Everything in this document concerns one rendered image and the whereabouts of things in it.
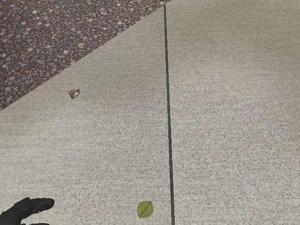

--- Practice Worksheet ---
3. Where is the left robot hand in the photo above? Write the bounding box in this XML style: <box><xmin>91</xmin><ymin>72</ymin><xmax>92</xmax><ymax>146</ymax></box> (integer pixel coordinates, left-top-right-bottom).
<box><xmin>0</xmin><ymin>197</ymin><xmax>54</xmax><ymax>225</ymax></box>

